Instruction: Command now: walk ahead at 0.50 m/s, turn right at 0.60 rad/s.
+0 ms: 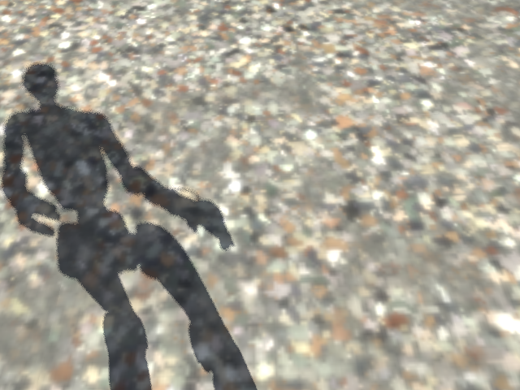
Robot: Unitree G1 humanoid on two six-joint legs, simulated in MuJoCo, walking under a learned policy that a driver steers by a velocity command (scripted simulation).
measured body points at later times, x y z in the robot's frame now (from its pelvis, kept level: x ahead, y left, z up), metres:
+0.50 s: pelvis +0.27 +0.04 +0.00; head +0.31 +0.04 +0.45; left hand +0.44 +0.30 -0.11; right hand +0.36 -0.26 -0.09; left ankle +0.35 +0.13 -0.73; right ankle +0.16 -0.06 -0.64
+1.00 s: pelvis +0.36 -0.03 +0.01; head +0.39 -0.07 +0.46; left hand +0.65 +0.13 -0.07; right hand +0.34 -0.36 -0.10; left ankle +0.44 +0.11 -0.67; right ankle +0.35 -0.12 -0.73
